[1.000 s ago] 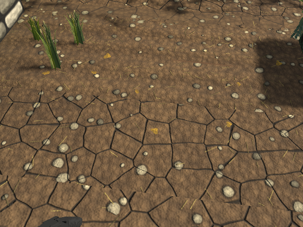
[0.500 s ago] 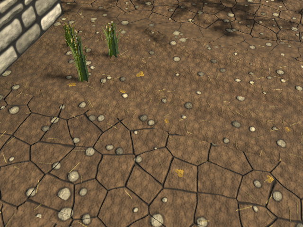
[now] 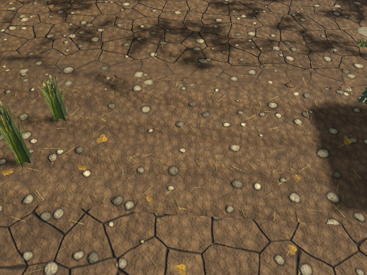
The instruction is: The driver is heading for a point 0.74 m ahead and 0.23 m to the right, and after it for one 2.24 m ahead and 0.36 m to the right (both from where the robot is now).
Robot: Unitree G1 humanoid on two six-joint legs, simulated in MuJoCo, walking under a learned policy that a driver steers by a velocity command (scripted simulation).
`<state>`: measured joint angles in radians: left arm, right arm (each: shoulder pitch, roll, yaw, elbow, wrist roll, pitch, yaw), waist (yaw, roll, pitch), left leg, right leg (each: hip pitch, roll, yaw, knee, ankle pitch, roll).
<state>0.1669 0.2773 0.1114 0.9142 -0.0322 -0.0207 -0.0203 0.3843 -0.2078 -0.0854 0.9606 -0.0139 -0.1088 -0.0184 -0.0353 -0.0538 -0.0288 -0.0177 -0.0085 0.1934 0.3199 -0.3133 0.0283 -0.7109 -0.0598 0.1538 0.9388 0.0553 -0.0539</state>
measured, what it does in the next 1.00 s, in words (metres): goes down, turning right: right foot 0.16 m lower, then left foot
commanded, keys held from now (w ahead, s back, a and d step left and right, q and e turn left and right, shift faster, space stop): w+e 0.48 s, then w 0.52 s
